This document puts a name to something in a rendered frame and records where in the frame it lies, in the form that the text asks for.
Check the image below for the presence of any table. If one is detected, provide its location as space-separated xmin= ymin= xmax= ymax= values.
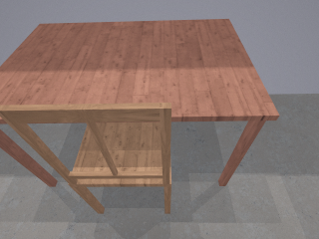
xmin=0 ymin=19 xmax=279 ymax=187

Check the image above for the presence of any chair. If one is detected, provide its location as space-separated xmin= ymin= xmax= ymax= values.
xmin=0 ymin=103 xmax=171 ymax=214

